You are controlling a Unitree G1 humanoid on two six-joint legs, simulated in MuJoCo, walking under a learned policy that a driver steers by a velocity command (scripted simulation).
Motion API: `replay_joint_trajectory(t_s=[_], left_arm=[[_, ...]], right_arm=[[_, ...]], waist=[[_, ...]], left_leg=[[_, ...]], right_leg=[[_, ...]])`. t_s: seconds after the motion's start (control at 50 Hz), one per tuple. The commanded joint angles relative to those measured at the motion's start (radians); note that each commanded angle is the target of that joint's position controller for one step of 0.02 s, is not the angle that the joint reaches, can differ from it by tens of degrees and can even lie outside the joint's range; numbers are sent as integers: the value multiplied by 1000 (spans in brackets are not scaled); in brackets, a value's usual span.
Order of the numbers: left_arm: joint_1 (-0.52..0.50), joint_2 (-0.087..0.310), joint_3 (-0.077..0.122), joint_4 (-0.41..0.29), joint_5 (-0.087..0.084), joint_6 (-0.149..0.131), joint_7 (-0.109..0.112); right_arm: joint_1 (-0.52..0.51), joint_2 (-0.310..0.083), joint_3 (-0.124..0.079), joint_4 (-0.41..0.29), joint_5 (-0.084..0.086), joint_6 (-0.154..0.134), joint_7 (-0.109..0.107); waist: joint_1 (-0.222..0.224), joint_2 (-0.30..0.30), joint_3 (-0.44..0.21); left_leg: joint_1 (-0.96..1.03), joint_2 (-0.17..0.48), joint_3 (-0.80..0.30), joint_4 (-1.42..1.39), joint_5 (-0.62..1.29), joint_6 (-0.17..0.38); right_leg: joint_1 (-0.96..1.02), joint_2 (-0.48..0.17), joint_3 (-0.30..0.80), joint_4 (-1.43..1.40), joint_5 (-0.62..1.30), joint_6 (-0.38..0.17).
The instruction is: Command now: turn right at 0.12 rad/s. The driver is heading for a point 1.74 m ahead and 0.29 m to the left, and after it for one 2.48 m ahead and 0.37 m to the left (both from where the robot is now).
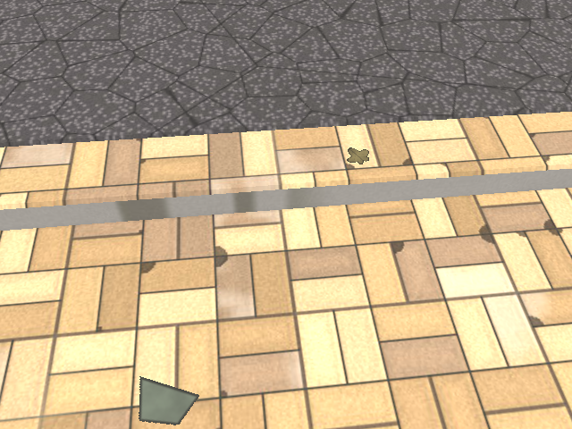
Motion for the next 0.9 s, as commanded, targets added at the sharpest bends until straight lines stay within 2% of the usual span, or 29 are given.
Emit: replay_joint_trajectory(t_s=[0.02, 0.04, 0.06, 0.08, 0.1, 0.14, 0.2, 0.4, 0.58, 0.82, 0.84, 0.86, 0.88, 0.9], left_arm=[[29, 138, 28, -57, 14, -16, 9], [15, 204, 41, -54, 21, -12, 14], [-4, 124, 23, -50, 25, -15, 3], [-15, 85, 12, -51, 30, -22, -6], [-12, 85, 11, -42, 34, -29, -8], [-8, 89, 7, -33, 30, -45, -9], [7, 76, -1, -19, 26, -54, -6], [19, 66, -8, 33, 22, -63, -5], [39, 62, -11, 103, 18, -63, -2], [69, 58, -20, 188, 14, -62, 6], [84, 56, -21, 201, 13, -60, 8], [88, 70, -16, 207, 8, -56, 12], [94, 95, -8, 209, 2, -53, 14], [109, 116, -2, 210, -1, -55, 15]], right_arm=[[38, -151, -25, -32, -6, -27, 6], [74, -125, -17, -33, -27, -45, 16], [32, -115, -11, -24, -32, -48, 13], [-15, -135, -14, -23, -29, -45, 12], [-31, -132, -15, -17, -24, -39, 7], [-17, -134, -15, -5, -19, -24, -3], [0, -132, -16, 24, -17, -19, -10], [22, -143, -19, 121, -11, -15, -22], [40, -144, -18, 196, -8, -10, -32], [61, -125, -12, 263, -6, -4, -38], [77, -112, -9, 274, -5, -3, -38], [78, -107, -8, 278, 0, -1, -39], [66, -103, -8, 272, 4, -3, -39], [44, -96, -6, 257, 5, -11, -37]], waist=[[-3, 96, -133], [-55, -73, -151], [-26, -94, -161], [-6, -63, -120], [2, -55, -100], [-4, -77, -55], [-5, -60, -39], [-3, 0, -43], [-4, 7, -41], [-3, 14, -22], [-3, 5, -41], [3, -11, -27], [12, -43, 4], [24, -86, 45]], left_leg=[[-10, 147, -133, -58, 308, 88], [-46, 61, -44, -39, 157, 26], [37, 44, -11, -51, 65, -19], [42, 36, -4, -42, 77, -39], [42, 33, 1, -31, 95, -40], [39, 37, -7, -32, 117, -35], [46, 39, -7, -37, 124, -37], [66, 46, -12, -52, 155, -53], [73, 44, -8, -57, 168, -48], [64, 33, 1, -63, 159, -39], [69, 17, 20, -56, 72, -37], [40, -12, 51, -20, -62, -29], [-14, -37, 78, 33, -190, -19], [-86, -46, 90, 95, -250, -10]], right_leg=[[231, -65, 54, -215, 365, -64], [235, -136, 116, -129, 474, -126], [133, -133, 115, -136, 324, -165], [98, -102, 105, -151, 224, -155], [74, -85, 95, -158, 186, -139], [34, -78, 94, -165, 188, -126], [18, -69, 90, -165, 180, -120], [34, -49, 72, -162, 211, -123], [39, -28, 41, -159, 230, -116], [29, -11, 14, -157, 206, -103], [36, -4, 10, -170, 97, -107], [25, 0, 20, -186, -96, -123], [-2, -21, 63, -217, -301, -151], [-23, -76, 146, -270, -455, -188]])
